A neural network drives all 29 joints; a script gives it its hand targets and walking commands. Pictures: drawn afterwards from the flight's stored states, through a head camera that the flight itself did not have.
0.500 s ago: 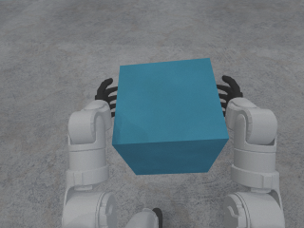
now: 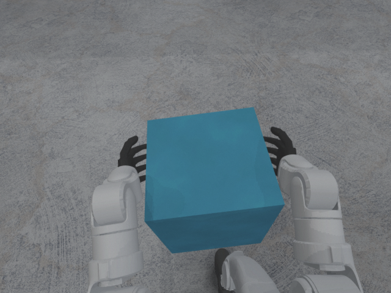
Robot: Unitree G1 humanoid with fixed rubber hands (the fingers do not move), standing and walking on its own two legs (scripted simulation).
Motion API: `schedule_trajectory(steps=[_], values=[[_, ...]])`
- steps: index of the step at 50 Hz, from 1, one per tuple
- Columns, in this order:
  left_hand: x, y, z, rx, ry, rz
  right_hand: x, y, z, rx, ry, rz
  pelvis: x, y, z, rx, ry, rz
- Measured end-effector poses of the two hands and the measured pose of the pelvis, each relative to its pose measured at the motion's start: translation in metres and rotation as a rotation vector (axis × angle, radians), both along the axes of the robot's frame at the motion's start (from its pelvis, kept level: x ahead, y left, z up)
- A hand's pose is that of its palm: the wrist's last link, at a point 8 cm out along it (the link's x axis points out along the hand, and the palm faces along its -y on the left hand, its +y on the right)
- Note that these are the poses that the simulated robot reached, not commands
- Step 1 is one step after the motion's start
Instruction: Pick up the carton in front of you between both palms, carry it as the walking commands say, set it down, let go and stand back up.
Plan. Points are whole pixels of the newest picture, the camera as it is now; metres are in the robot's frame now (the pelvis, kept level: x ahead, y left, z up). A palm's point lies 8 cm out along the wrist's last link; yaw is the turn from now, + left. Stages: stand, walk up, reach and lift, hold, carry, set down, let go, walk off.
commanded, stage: carry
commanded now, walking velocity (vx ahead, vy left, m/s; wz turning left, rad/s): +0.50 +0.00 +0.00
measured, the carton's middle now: (209, 187) +0.33 -0.02 -0.03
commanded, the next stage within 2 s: none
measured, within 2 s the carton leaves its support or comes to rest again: neither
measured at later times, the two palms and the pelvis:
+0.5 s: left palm (95, 42) +0.62 +0.19 +0.14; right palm (229, 30) +0.64 -0.11 +0.13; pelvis +0.32 +0.03 +0.01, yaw +3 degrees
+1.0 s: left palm out of the picture +0.89 +0.18 +0.10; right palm out of the picture +0.90 -0.12 +0.09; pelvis +0.62 +0.02 +0.01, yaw +3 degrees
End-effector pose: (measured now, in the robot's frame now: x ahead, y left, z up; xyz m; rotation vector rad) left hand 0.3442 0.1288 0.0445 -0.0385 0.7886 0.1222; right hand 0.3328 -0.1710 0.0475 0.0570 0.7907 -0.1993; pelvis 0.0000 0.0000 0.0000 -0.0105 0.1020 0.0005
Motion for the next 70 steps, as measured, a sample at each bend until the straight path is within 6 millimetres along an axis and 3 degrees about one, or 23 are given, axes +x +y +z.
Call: schedule_trajectory(steps=[4,8,14,20,23,27,32,36,42,47,49,54,63,70], values=[[0.05,0.011,0.017,0.044,-0.079,0.049,0.071,0.011,0.011,0.015,-0.079,0.075,0.06,-0.009,-0.008,-0.008,-0.034,0.022],[0.087,0.028,0.038,0.046,-0.076,0.1,0.127,0.029,0.037,-0.016,-0.078,0.158,0.105,-0.017,0.007,0.011,-0.032,0.035],[0.15,0.043,0.08,0.045,-0.092,0.129,0.199,0.045,0.079,-0.03,-0.096,0.197,0.175,-0.017,0.027,0.047,-0.006,0.058],[0.222,0.051,0.107,0.052,-0.126,0.109,0.258,0.052,0.095,-0.006,-0.127,0.159,0.252,0.002,0.029,0.049,-0.001,0.054],[0.257,0.058,0.102,0.045,-0.129,0.097,0.286,0.059,0.09,0.009,-0.13,0.126,0.294,0.016,0.022,0.038,-0.006,0.051],[0.303,0.071,0.079,0.006,-0.131,0.086,0.326,0.071,0.074,0.006,-0.131,0.08,0.352,0.035,0.006,0.049,-0.022,0.031],[0.342,0.076,0.055,-0.017,-0.029,0.066,0.353,0.075,0.052,0.011,-0.03,0.031,0.406,0.05,0.017,0.027,-0.014,-0.001],[0.378,0.072,0.053,-0.004,-0.009,0.033,0.385,0.072,0.052,-0.002,-0.01,0.018,0.45,0.052,0.027,0.011,-0.013,-0.007],[0.45,0.063,0.06,0.013,-0.059,0.028,0.459,0.063,0.057,0.002,-0.059,0.028,0.527,0.043,0.024,0.01,-0.021,-0.008],[0.52,0.05,0.059,0.036,-0.124,0.047,0.536,0.05,0.051,0.022,-0.125,0.053,0.599,0.026,0.004,0.003,-0.049,0.025],[0.539,0.049,0.055,0.054,-0.095,0.053,0.56,0.049,0.044,0.032,-0.096,0.064,0.616,0.023,0.006,-0.003,-0.045,0.038],[0.567,0.059,0.053,0.054,-0.021,0.097,0.599,0.06,0.04,0.039,-0.022,0.102,0.656,0.022,0.021,0.013,-0.036,0.055],[0.632,0.082,0.069,0.012,-0.113,0.108,0.665,0.083,0.067,-0.007,-0.114,0.117,0.727,0.041,0.018,0.012,-0.061,0.039],[0.673,0.084,0.068,0.005,-0.093,0.085,0.699,0.084,0.067,-0.004,-0.094,0.087,0.761,0.05,0.018,0.02,-0.038,0.025]])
